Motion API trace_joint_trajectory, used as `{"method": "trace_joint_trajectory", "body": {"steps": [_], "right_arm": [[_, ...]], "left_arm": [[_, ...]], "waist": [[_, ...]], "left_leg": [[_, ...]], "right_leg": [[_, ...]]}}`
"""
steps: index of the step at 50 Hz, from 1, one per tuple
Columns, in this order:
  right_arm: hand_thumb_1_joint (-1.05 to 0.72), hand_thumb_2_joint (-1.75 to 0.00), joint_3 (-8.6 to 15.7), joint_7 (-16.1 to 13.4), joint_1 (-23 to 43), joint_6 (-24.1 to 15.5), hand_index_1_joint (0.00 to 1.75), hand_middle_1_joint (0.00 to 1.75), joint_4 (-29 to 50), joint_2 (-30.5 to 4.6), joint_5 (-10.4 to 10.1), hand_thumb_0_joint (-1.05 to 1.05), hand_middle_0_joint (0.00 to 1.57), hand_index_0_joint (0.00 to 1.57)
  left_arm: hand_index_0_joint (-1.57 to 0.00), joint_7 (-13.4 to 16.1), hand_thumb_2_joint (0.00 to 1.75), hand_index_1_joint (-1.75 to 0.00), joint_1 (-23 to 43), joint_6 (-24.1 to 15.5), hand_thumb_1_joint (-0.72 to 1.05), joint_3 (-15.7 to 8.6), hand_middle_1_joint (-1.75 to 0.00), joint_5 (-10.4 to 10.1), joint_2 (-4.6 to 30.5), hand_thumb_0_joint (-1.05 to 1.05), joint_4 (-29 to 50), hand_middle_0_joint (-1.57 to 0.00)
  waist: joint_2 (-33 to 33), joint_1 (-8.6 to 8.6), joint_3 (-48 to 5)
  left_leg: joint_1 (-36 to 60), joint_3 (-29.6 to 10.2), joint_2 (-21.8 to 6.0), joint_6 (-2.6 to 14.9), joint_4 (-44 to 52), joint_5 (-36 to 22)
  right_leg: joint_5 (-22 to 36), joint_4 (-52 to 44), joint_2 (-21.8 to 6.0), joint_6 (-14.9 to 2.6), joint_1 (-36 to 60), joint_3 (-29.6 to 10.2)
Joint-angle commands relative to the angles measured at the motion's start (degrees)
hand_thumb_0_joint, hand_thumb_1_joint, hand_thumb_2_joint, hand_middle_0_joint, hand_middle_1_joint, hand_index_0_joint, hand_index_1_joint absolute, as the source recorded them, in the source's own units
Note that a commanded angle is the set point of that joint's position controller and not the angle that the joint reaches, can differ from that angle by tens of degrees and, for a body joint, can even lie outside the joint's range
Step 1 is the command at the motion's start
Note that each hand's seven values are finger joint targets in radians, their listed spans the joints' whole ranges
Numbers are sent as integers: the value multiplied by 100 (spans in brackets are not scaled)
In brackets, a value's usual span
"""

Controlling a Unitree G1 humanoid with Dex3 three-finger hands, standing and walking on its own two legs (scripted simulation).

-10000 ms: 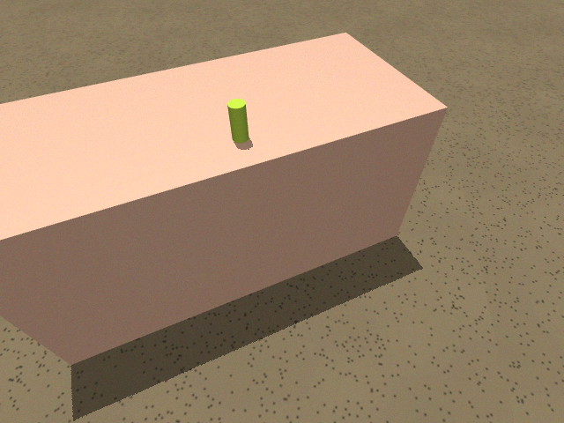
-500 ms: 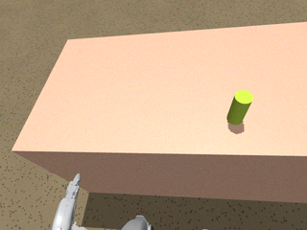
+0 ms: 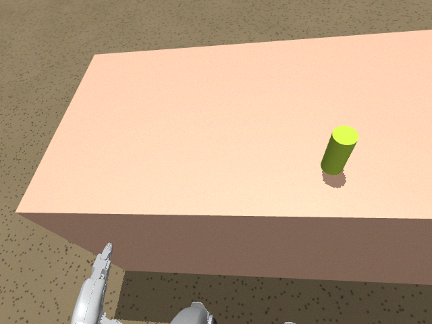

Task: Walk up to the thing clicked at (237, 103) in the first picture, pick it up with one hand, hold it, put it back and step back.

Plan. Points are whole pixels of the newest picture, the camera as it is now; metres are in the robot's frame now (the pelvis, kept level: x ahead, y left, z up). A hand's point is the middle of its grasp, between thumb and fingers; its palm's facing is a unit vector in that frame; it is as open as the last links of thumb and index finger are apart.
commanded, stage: go down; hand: right
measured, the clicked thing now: (337, 151) +0.47 -0.18 -0.02
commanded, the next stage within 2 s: approach in 0.42 s
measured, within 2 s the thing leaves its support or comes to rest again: neither
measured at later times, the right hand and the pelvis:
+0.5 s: hand out of the picture +0.39 -0.37 +0.10, palm faces +0.12 +0.99 +0.02, open 17.5 cm; pelvis +0.00 +0.00 +0.00, yaw +0 degrees
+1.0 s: hand (393, 160) +0.44 -0.27 +0.01, palm faces +0.01 +1.00 +0.08, open 17.4 cm; pelvis -0.01 +0.00 -0.03, yaw +1 degrees
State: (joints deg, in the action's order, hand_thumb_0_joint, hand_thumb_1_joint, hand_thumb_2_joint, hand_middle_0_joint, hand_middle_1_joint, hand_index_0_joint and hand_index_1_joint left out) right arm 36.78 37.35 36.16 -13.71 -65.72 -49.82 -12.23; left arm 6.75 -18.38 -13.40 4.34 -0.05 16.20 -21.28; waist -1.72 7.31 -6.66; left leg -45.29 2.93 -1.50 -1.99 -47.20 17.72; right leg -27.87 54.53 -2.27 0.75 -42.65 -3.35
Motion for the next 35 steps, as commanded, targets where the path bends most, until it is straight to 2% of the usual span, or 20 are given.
{"method": "trace_joint_trajectory", "body": {"steps": [1, 3, 4, 5, 7, 9, 10, 11, 14, 16, 18, 19, 20, 21, 23, 26, 27, 31, 33, 35], "right_arm": [[55, -5, 304, 57, 1803, -347, 5, 5, 1336, -2183, -231, 0, 5, 5], [55, -6, 432, 46, 1888, -363, 5, 5, 1533, -2330, -244, 0, 5, 5], [54, -5, 330, 47, 1917, -356, 5, 5, 1345, -2192, -242, 0, 6, 5], [54, -5, 363, 50, 1967, -385, 5, 5, 1566, -2251, -256, 0, 6, 6], [53, -6, 236, 14, 1660, -303, 5, 5, 1219, -2079, -173, 0, 6, 5], [54, -5, 342, -21, 1932, -335, 5, 5, 1423, -2290, -197, 0, 6, 6], [53, -6, 309, -29, 1763, -287, 5, 5, 1100, -2199, -158, 0, 6, 5], [55, -6, 295, -13, 1719, -294, 5, 5, 1117, -2157, -162, 0, 5, 5], [55, -6, 249, 8, 1661, -323, 5, 5, 1093, -2099, -150, 0, 5, 5], [56, -6, 324, 22, 1656, -378, 5, 5, 1146, -2174, -207, 0, 5, 5], [55, -6, 454, 40, 1586, -404, 5, 5, 1363, -2319, -223, 0, 5, 5], [54, -6, 317, 61, 1531, -406, 5, 5, 1216, -2142, -228, 0, 6, 5], [56, -5, 356, 74, 1627, -421, 5, 5, 1497, -2170, -252, 0, 5, 5], [54, -5, 367, 69, 1613, -407, 5, 5, 1405, -2163, -267, 0, 6, 5], [53, -5, 369, 41, 1900, -403, 5, 5, 1670, -2262, -275, 0, 6, 6], [61, -4, 216, 14, 1834, -338, 6, 6, 1404, -1966, -261, 0, 4, 5], [54, -5, 326, -22, 2036, -359, 5, 5, 1725, -2197, -212, 0, 5, 5], [51, -5, -70, -54, 1787, -258, 4, 4, 996, -1610, -228, 0, 6, 5], [52, -5, -160, -87, 1814, -283, 5, 5, 894, -1487, -153, 0, 5, 5], [53, -5, -369, -99, 1882, -332, 5, 5, 788, -1142, -158, 0, 5, 5]], "left_arm": [[-5, 72, 5, -5, -6, -324, -55, -572, -5, -16, 999, 0, 892, -5], [-5, 80, 6, -5, -30, -311, -56, -551, -5, -21, 978, 0, 763, -5], [-5, 87, 6, -5, 56, -306, -56, -424, -5, -22, 879, 0, 857, -5], [-5, 112, 6, -5, 9, -314, -55, -491, -5, -28, 957, 0, 784, -5], [-5, 124, 6, -5, -169, -279, -55, -506, -5, -5, 917, 0, 635, -5], [-5, 123, 5, -5, 145, -306, -55, -564, -5, -16, 1036, 0, 1003, -5], [-5, 120, 5, -5, 67, -297, -55, -482, -5, -5, 956, 0, 822, -5], [-5, 124, 5, -5, -132, -280, -55, -591, -5, 1, 984, 0, 612, -5], [-5, 94, 5, -5, -21, -316, -54, -469, -5, 1, 895, 0, 883, -5], [-5, 79, 5, -5, -31, -323, -54, -433, -5, -1, 867, 0, 895, -5], [-5, 87, 5, -5, -99, -330, -54, -491, -5, -7, 935, 0, 934, -5], [-5, 93, 5, -5, -57, -326, -54, -503, -5, -2, 932, 0, 936, -5], [-5, 84, 5, -5, -144, -323, -54, -403, -5, 5, 852, 0, 872, -5], [-5, 103, 5, -5, -111, -322, -54, -479, -5, 1, 925, 0, 878, -5], [-5, 140, 5, -5, 56, -338, -55, -621, -5, -3, 1075, 0, 923, -5], [-3, 157, 6, -5, 127, -353, -58, -513, -3, 6, 952, 0, 854, -4], [-5, 172, 4, -5, 218, -361, -55, -509, -5, -4, 982, 0, 993, -5], [-5, 163, 4, -5, -166, -332, -55, -580, -5, 18, 976, 0, 703, -5], [-5, 113, 4, -5, -47, -344, -55, -528, -5, 47, 895, 0, 748, -5], [-5, 92, 4, -5, -68, -377, -55, -681, -5, 60, 1027, 0, 1031, -6]], "waist": [[1455, -89, -2314], [1525, -187, -2471], [1380, -103, -2259], [1470, -161, -2346], [1429, -98, -2052], [1351, -95, -2158], [1261, -126, -1930], [1275, -105, -1906], [1262, -112, -1951], [1243, -121, -1973], [1426, -226, -2264], [1423, -139, -2160], [1616, -231, -2303], [1600, -160, -2342], [1597, -117, -2284], [1402, -67, -1993], [1462, -143, -2327], [1302, 50, -1599], [1203, 25, -1710], [991, 198, -1818]], "left_leg": [[1424, -81, 189, 314, 228, -1272], [1599, -108, 159, 330, 173, -1446], [1541, -100, 174, 308, 212, -1390], [1498, -69, 188, 315, 185, -1372], [1401, -100, 178, 324, 232, -1300], [1515, -100, 171, 307, 282, -1202], [1500, -108, 156, 313, 280, -1133], [1417, -99, 163, 324, 239, -1170], [1329, -83, 183, 321, 224, -1093], [1369, -89, 175, 303, 240, -976], [1497, -73, 181, 320, 179, -1155], [1363, -52, 202, 316, 166, -1140], [1353, -58, 204, 327, 143, -1189], [1279, -43, 222, 331, 128, -1225], [1290, -73, 194, 323, 190, -1118], [1256, -86, 183, 324, 252, -929], [1396, -90, 178, 330, 239, -1007], [1007, -9, 231, 319, 247, -879], [976, -54, 205, 325, 141, -994], [1022, -87, 184, 305, 120, -1014]], "right_leg": [[2584, -734, 133, -17, 1201, 9], [2741, -716, 145, -2, 1169, 17], [2617, -697, 157, -26, 1038, 22], [2736, -725, 126, -2, 1198, 0], [2594, -741, 159, -23, 1076, 41], [2332, -776, 162, -46, 1036, 23], [2131, -796, 178, -59, 868, 47], [2202, -793, 165, -41, 847, 30], [2241, -767, 146, -38, 942, 18], [1922, -761, 170, -64, 830, 33], [2308, -774, 156, -16, 1024, 25], [2418, -758, 135, -1, 1076, 14], [2661, -732, 120, 27, 1210, 4], [2912, -705, 91, 44, 1291, -33], [2585, -720, 123, 5, 1268, 0], [2118, -795, 121, -30, 981, 6], [2190, -824, 130, -23, 1120, -6], [2240, -854, 95, 0, 946, -36], [2303, -729, 114, -12, 807, -23], [2009, -647, 138, -57, 756, 1]]}}
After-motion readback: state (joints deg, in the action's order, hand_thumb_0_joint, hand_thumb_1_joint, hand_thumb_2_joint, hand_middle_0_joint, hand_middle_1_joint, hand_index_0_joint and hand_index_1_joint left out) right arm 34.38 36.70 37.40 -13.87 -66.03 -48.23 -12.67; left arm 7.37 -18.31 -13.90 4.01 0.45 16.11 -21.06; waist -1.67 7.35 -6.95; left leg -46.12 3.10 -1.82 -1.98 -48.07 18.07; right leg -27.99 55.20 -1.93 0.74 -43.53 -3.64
